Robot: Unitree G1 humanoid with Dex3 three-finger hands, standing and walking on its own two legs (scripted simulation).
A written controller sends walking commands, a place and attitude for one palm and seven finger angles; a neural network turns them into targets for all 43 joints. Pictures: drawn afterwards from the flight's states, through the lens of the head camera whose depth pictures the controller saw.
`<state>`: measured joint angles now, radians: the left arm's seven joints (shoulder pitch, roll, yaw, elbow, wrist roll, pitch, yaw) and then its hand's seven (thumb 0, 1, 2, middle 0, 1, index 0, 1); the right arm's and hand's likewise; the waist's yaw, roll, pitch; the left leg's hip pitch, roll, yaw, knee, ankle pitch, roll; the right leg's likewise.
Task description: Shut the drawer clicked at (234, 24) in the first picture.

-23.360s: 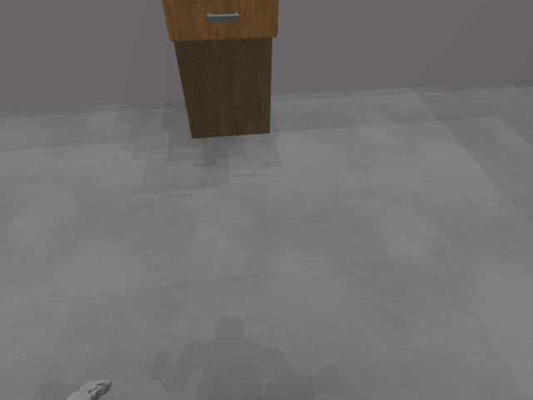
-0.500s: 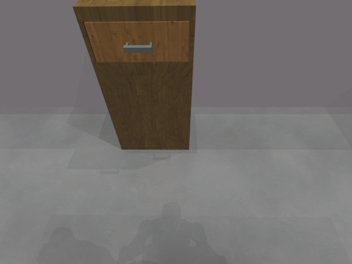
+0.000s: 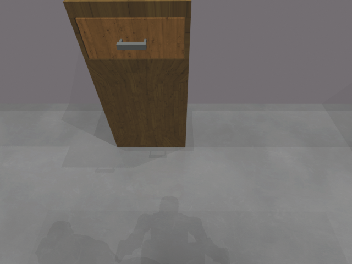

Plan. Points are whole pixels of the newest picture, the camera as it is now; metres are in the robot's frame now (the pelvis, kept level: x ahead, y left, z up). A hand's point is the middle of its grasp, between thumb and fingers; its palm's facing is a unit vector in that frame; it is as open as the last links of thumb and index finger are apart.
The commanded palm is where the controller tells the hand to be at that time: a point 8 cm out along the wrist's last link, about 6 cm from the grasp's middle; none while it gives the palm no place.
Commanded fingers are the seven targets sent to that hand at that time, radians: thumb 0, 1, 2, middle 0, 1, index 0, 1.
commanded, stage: look to check the result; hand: left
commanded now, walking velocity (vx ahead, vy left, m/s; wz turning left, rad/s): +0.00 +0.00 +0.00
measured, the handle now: (132, 43) +0.94 +0.23 +0.02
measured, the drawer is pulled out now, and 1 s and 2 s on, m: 0.00 0.00 0.00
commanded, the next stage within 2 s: stand and wait in 0.36 s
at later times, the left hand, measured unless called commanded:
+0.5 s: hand out of the picture +0.09 +0.22 -0.15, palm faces -0.02 -0.94 -0.33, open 7.3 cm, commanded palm none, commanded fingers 0.00 0.90 0.90 -0.20 -0.30 -0.20 -0.30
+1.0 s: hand out of the picture +0.09 +0.22 -0.15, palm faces -0.03 -0.94 -0.34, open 7.3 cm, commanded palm none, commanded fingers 0.00 0.90 0.90 -0.20 -0.30 -0.20 -0.30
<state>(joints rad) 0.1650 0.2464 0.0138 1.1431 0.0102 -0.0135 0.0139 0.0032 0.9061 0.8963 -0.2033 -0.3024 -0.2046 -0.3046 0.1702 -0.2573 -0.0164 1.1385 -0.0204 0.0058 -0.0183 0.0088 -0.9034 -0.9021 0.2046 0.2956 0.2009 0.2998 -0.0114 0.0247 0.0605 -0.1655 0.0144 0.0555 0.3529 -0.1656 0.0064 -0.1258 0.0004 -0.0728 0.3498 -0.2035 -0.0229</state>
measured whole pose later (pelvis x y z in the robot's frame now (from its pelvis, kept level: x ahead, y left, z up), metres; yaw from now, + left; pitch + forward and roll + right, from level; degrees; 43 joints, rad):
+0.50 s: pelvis +0.01 -0.01 +0.00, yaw +0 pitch -1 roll +0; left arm 0.11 0.29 0.01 1.13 0.01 -0.02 0.01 0.00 0.91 0.90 -0.20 -0.30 -0.21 -0.30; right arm 0.11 -0.32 -0.01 1.13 -0.02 0.00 -0.01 0.01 -0.90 -0.90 0.21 0.30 0.20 0.30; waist -0.01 0.03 0.04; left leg -0.13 0.03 0.05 0.31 -0.16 -0.02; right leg -0.09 0.02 -0.07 0.31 -0.20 -0.04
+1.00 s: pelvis +0.02 -0.02 +0.00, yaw -1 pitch -2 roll +0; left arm 0.12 0.30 0.01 1.14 0.01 -0.02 0.01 0.00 0.90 0.90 -0.20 -0.30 -0.21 -0.30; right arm 0.13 -0.32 -0.01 1.13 -0.02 0.01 -0.01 0.01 -0.90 -0.90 0.21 0.30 0.20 0.30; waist -0.01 0.03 0.05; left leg -0.11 0.05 0.06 0.31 -0.17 -0.03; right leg -0.07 0.04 -0.07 0.29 -0.20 -0.05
